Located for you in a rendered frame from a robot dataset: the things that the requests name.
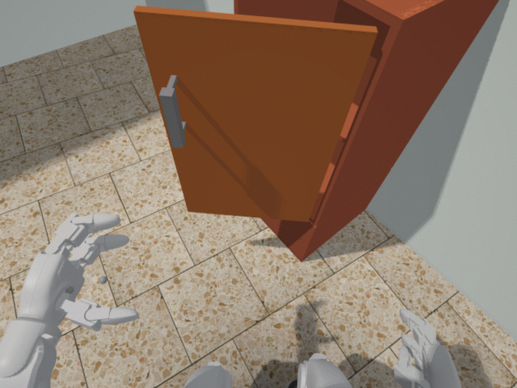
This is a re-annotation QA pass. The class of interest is robot right hand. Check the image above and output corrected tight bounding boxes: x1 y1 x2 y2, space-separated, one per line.
393 308 462 388

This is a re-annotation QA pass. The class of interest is left robot thigh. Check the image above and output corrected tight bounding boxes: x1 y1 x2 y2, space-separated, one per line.
183 365 233 388

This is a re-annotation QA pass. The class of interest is right robot thigh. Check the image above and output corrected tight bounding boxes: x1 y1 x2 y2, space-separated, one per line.
297 359 352 388

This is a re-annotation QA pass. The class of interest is robot left forearm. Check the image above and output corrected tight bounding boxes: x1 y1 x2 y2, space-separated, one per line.
0 318 62 388

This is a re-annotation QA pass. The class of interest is robot thigh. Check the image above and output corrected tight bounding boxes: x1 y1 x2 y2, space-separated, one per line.
297 359 352 388
183 365 233 388

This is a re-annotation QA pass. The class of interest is robot left hand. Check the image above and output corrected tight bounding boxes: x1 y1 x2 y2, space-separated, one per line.
18 213 139 331

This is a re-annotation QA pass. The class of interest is handle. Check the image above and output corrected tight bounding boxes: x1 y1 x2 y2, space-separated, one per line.
159 75 187 148

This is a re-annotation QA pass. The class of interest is cupboard door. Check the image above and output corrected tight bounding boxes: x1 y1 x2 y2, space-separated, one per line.
133 6 378 222

